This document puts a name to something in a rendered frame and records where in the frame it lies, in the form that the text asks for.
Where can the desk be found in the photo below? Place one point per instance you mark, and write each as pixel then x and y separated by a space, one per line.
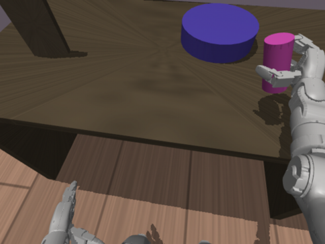
pixel 128 77

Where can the right robot arm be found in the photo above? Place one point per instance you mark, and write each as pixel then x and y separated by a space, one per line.
pixel 305 174

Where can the left robot hand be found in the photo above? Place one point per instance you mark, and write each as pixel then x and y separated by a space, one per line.
pixel 62 219

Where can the left robot arm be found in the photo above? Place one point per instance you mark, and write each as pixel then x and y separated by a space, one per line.
pixel 56 237

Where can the right robot hand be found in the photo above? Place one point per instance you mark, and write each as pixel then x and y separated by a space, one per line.
pixel 311 64

